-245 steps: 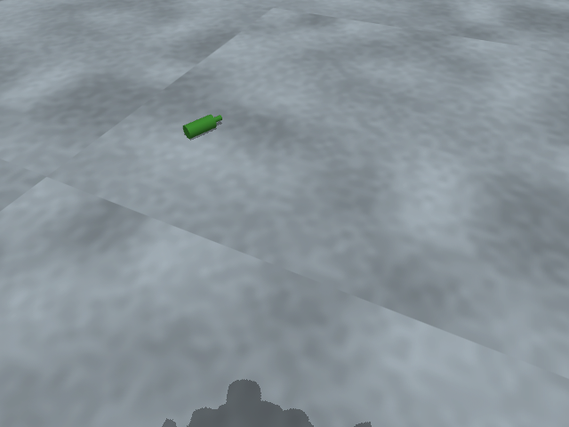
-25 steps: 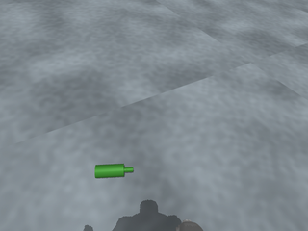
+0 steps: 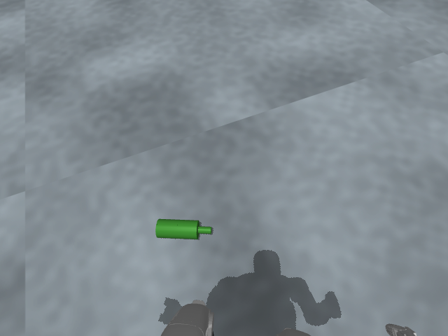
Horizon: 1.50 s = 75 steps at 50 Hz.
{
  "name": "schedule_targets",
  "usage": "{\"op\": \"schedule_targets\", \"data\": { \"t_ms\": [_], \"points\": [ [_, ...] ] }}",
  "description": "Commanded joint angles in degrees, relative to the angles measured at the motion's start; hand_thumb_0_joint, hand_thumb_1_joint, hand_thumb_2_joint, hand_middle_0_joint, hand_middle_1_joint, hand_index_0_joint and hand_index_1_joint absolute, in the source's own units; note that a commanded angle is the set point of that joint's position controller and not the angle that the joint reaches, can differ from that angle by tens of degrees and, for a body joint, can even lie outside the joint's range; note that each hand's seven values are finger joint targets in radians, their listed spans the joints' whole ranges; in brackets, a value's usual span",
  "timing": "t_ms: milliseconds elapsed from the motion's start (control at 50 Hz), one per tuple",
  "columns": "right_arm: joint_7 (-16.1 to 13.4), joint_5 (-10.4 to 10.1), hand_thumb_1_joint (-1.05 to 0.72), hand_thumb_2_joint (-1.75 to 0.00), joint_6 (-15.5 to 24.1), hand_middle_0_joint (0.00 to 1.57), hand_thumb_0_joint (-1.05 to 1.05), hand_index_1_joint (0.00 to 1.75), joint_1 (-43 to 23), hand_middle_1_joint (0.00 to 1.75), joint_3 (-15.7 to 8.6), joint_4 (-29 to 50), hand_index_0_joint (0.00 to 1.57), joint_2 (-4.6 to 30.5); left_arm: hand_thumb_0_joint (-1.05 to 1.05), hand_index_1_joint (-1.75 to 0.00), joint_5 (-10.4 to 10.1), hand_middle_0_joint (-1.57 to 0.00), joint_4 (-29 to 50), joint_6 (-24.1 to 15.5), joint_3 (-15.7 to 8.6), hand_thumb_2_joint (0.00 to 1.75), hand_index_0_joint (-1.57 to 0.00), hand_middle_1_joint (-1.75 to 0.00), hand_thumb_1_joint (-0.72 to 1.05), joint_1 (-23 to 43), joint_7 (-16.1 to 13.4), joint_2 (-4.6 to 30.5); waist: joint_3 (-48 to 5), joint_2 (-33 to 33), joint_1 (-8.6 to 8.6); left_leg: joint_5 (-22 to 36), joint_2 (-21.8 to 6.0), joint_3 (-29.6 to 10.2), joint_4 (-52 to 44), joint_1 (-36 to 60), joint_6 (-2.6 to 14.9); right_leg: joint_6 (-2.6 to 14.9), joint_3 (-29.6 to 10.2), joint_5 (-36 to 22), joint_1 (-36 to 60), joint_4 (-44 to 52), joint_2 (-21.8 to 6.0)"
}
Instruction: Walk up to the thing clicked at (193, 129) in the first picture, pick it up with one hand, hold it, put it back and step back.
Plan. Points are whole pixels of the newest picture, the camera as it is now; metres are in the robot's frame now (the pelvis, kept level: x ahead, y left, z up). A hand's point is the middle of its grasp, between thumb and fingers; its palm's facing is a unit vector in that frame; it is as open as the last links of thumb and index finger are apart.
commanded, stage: walk up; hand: left
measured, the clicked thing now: (184, 229) +0.57 +0.25 -0.71
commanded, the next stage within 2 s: stand in 1.96 s
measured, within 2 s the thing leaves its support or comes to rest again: neither
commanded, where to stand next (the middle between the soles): +0.11 +0.06 m, yaw -1 degrees
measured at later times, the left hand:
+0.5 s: hand out of the picture +0.02 +0.32 -0.14, palm faces +0.00 -0.91 -0.42, open 7.4 cm
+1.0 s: hand out of the picture +0.10 +0.29 -0.13, palm faces -0.02 -0.93 -0.36, open 7.4 cm
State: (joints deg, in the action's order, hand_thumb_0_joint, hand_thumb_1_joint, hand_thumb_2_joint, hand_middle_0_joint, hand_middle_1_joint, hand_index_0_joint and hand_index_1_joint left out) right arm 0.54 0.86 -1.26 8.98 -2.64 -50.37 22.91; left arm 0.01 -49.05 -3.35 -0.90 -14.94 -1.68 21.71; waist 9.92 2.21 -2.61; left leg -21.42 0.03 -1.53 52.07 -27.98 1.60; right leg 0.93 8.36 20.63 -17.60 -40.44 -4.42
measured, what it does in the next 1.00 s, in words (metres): steps on the spot: left foot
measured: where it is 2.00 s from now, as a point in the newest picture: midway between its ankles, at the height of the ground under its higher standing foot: outside the picture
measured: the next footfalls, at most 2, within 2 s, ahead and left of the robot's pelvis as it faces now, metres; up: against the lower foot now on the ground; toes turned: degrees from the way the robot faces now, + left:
left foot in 0.08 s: +0.08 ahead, +0.14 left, +0.00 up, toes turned +2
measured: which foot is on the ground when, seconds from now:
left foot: up 0.00-0.06, down 0.08-1.00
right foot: down 0.00-1.00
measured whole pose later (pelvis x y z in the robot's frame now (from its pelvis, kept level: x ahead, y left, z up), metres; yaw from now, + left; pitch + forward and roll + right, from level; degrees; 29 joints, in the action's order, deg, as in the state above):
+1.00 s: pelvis +0.01 +0.03 +0.02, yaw +0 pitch -2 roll -1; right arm 1.0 -0.1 0.1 3.3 -1.2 -64.2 20.3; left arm -0.2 -64.1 -2.1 0.9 -5.0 -0.5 20.9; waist 2.9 0.5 0.1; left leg -10.6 -0.4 1.6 24.5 -12.0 0.8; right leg -1.9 0.5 12.5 -8.0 -22.4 -1.8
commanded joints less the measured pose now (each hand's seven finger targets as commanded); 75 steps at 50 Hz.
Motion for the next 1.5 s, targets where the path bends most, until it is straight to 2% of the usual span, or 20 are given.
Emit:
{"op": "schedule_targets", "data": {
  "t_ms": [0, 40, 60, 80, 100, 120, 140, 180, 300, 320, 340, 360, 380, 400, 440, 480, 520, 580, 940, 1480],
  "points": [
    [0.2, -0.1, -0.90, -0.90, 0.8, 0.20, 0.00, 0.30, -0.1, 0.30, -3.6, 5.1, 0.20, 10.1, 0.00, -0.30, 0.3, -0.20, 3.1, -0.7, -5.4, 0.90, -0.20, -0.30, 0.90, -1.7, -1.7, 19.1, -12.8, -11.8, 0.27, 0.5, -1.1, 2.2, -5.1, 2.5, 0.69, 9.58, -12.6, -47.7, 9.0, 5.3, -15.5],
    [0.2, -0.2, -0.90, -0.90, 1.4, 0.20, 0.00, 0.30, 3.3, 0.30, -3.9, 3.4, 0.20, 9.8, 0.00, -0.30, 0.0, -0.20, 3.5, -0.3, -5.0, 0.90, -0.20, -0.30, 0.90, 1.5, -1.5, 18.3, -15.1, -10.3, 2.97, 8.6, 0.0, 3.4, -15.7, 11.2, 1.83, 7.20, -9.0, -40.3, 5.4, 0.1, -12.8],
    [-0.1, -0.1, -0.90, -0.90, 1.8, 0.20, 0.00, 0.30, 5.3, 0.30, -4.4, 2.2, 0.20, 11.5, 0.00, -0.30, -0.3, -0.20, 3.3, -0.3, -4.4, 0.90, -0.20, -0.30, 0.90, 1.9, -1.3, 16.7, -17.1, -5.5, 4.37, 19.1, -0.6, 1.5, -19.5, 17.4, 3.29, 4.28, -6.2, -34.9, 2.4, -6.1, -9.6],
    [-0.7, 0.3, -0.90, -0.90, 2.2, 0.20, 0.00, 0.30, 6.3, 0.30, -5.5, 2.3, 0.20, 15.1, 0.00, -0.30, -0.5, -0.20, 3.8, -0.3, -3.5, 0.90, -0.20, -0.30, 0.90, 0.7, -1.0, 13.6, -19.5, 3.6, 5.08, 29.6, -7.9, -10.5, -20.4, 25.6, 6.87, 1.03, -4.1, -22.5, -6.9, -16.7, -5.2],
    [-1.0, 0.2, -0.90, -0.90, 2.5, 0.20, 0.00, 0.30, 4.3, 0.30, -5.5, 3.4, 0.20, 16.1, 0.00, -0.30, -1.1, -0.20, 3.8, 0.4, -2.7, 0.90, -0.20, -0.30, 0.90, -0.3, -0.9, 10.5, -19.0, 8.6, 3.45, 40.3, -17.4, -23.0, -21.6, 28.7, 12.90, -0.89, -3.9, 9.8, -15.2, -20.1, 1.0],
    [-0.9, -1.1, -0.90, -0.90, 2.3, 0.20, 0.00, 0.30, 4.3, 0.30, -5.1, 2.5, 0.20, 17.0, 0.00, -0.30, -0.8, -0.20, 2.1, 1.3, -3.2, 0.90, -0.20, -0.30, 0.90, 1.6, -1.6, 12.9, -18.7, 7.2, 4.88, 35.3, -21.0, -23.8, -22.3, 22.0, 17.17, -0.31, -7.5, 17.8, -10.2, -19.9, -0.4],
    [-1.0, -0.9, -0.90, -0.90, 1.9, 0.20, 0.00, 0.30, 1.4, 0.30, -5.1, 2.4, 0.20, 16.1, 0.00, -0.30, -0.6, -0.20, 1.2, 1.3, -3.0, 0.90, -0.20, -0.30, 0.90, 2.8, -1.6, 13.9, -15.3, 6.3, 4.06, 28.8, -19.8, -22.1, -24.2, 15.6, 17.13, -0.30, -8.4, 16.8, -8.0, -17.9, -1.3],
    [-1.2, -0.3, -0.90, -0.90, 1.6, 0.20, 0.00, 0.30, -4.1, 0.30, -3.5, 3.8, 0.20, 13.8, 0.00, -0.30, -0.7, -0.20, -1.1, 1.7, -3.4, 0.90, -0.20, -0.30, 0.90, 1.6, -0.8, 13.7, -12.1, 4.8, 2.48, 19.2, -13.6, -13.3, -24.5, 8.9, 11.90, 0.19, -8.6, 11.9, -5.2, -16.0, -0.5],
    [-0.4, 0.0, -0.90, -0.90, 0.7, 0.20, 0.00, 0.30, -7.7, 0.30, -2.6, 2.4, 0.20, 13.5, 0.00, -0.30, 0.3, -0.20, -5.9, 0.5, -3.4, 0.90, -0.20, -0.30, 0.90, -2.0, -0.6, 12.1, -10.4, 6.1, 0.55, 1.9, -9.9, -10.0, -22.2, 3.7, 7.88, 0.01, -4.5, -1.4, 6.0, 7.9, 3.8],
    [-0.3, -0.3, -0.90, -0.90, 0.6, 0.20, 0.00, 0.30, -7.6, 0.30, -2.1, 2.3, 0.20, 12.2, 0.00, -0.30, 1.0, -0.20, -6.2, 0.2, -3.6, 0.90, -0.20, -0.30, 0.90, -1.9, -0.7, 13.1, -10.0, 3.7, 0.01, -2.9, -9.6, -9.9, -21.6, 0.8, 6.13, 0.50, -6.9, -2.1, 8.6, 10.8, 2.8],
    [-0.1, -0.6, -0.90, -0.90, 0.6, 0.20, 0.00, 0.30, -6.7, 0.30, -1.3, 2.0, 0.20, 9.4, 0.00, -0.30, 1.8, -0.20, -5.8, -0.3, -4.0, 0.90, -0.20, -0.30, 0.90, -0.5, -0.8, 15.1, -9.2, -2.8, 0.26, -5.4, -7.7, -8.5, -18.1, -2.6, 3.43, 2.35, -17.2, 3.8, 9.4, 15.6, -2.9],
    [-0.1, -0.5, -0.90, -0.90, 0.5, 0.20, 0.00, 0.30, -7.1, 0.30, -1.3, 1.1, 0.20, 8.9, 0.00, -0.30, 2.0, -0.20, -5.2, -0.5, -4.5, 0.90, -0.20, -0.30, 0.90, 2.5, -0.6, 18.7, -7.3, -9.4, 1.07, -9.0, -2.1, -4.4, -13.1, -1.4, 1.18, 6.83, -30.4, 15.7, 1.2, 22.1, -11.3],
    [-0.3, -0.1, -0.90, -0.90, 0.5, 0.20, 0.00, 0.30, -5.9, 0.30, -2.3, -0.7, 0.20, 11.3, 0.00, -0.30, 2.1, -0.20, -4.1, -0.2, -4.7, 0.90, -0.20, -0.30, 0.90, 8.1, -0.3, 20.4, -5.6, -12.2, 2.62, -9.0, -2.5, -1.1, -5.9, 6.5, 0.40, 9.82, -33.2, 23.2, -8.5, 24.9, -15.8],
    [-0.1, -0.1, -0.90, -0.90, 0.7, 0.20, 0.00, 0.30, -3.4, 0.30, -2.8, -2.5, 0.20, 12.3, 0.00, -0.30, 1.8, -0.20, -3.3, -0.2, -3.9, 0.90, -0.20, -0.30, 0.90, 11.6, 0.0, 18.1, -4.2, -9.4, 4.86, -5.1, -3.9, -2.1, -7.8, 13.2, 0.18, 8.85, -29.1, 23.3, -14.1, 23.5, -13.7],
    [0.4, -0.5, -0.90, -0.90, 1.6, 0.20, 0.00, 0.30, -2.9, 0.30, -2.8, -3.8, 0.20, 12.2, 0.00, -0.30, 1.2, -0.20, -3.7, -0.2, -2.4, 0.90, -0.20, -0.30, 0.90, 11.5, 0.2, 13.9, -5.3, -2.4, 5.77, -0.4, -4.6, -5.9, -22.3, 16.7, 1.89, 2.87, -15.6, 11.4, -12.0, 16.6, -4.7],
    [0.4, 0.0, -0.90, -0.90, 2.1, 0.20, 0.00, 0.30, -6.2, 0.30, -2.3, -3.3, 0.20, 12.1, 0.00, -0.30, 0.5, -0.20, -5.6, -0.2, -2.0, 0.90, -0.20, -0.30, 0.90, 8.0, 0.5, 12.3, -8.0, -0.5, 2.67, -7.1, -9.9, -14.5, -30.7, 12.0, 4.77, 0.21, -10.0, 2.7, -4.2, 9.5, 1.4],
    [0.5, 0.2, -0.90, -0.90, 1.9, 0.20, 0.00, 0.30, -7.9, 0.30, -1.7, -3.4, 0.20, 12.2, 0.00, -0.30, 0.4, -0.20, -7.5, 0.2, -2.2, 0.90, -0.20, -0.30, 0.90, 5.1, 1.1, 12.7, -8.3, -2.4, 0.76, -18.8, -9.9, -13.6, -33.4, 5.2, 4.34, 0.68, -10.2, 7.1, 2.3, 12.2, 1.4],
    [0.6, 0.0, -0.90, -0.90, 1.8, 0.20, 0.00, 0.30, -7.8, 0.30, -1.3, -5.1, 0.20, 11.3, 0.00, -0.30, 0.5, -0.20, -7.9, 0.1, -2.1, 0.90, -0.20, -0.30, 0.90, 6.6, 1.2, 13.0, -7.3, -0.8, 1.52, -12.8, -6.7, -9.5, -32.6, 6.9, 1.37, 1.82, -13.6, 6.8, 2.3, 16.1, -0.7],
    [-0.1, -0.8, -0.90, -0.90, 2.5, 0.20, 0.00, 0.30, -7.5, 0.30, -0.9, -10.5, 0.20, 9.7, 0.00, -0.30, -0.1, -0.20, -12.3, -0.1, -0.9, 0.90, -0.20, -0.30, 0.90, 11.4, 0.5, 12.3, -14.3, -2.3, 2.74, 23.7, -6.9, -2.9, -30.7, 21.9, 0.45, -0.04, -12.7, -21.6, 9.9, 21.5, -3.8],
    [-0.1, -0.2, -0.90, -0.90, 2.0, 0.20, 0.00, 0.30, -9.2, 0.30, -1.2, -11.5, 0.20, 9.7, 0.00, -0.30, 0.8, -0.20, -13.0, 1.0, -0.9, 0.90, -0.20, -0.30, 0.90, 13.0, 0.6, 11.4, -12.3, -1.9, 2.67, 15.1, -7.2, -2.1, -35.9, 22.8, 0.12, -0.63, -12.2, -15.7, 10.4, 24.3, -2.8]
  ]
}}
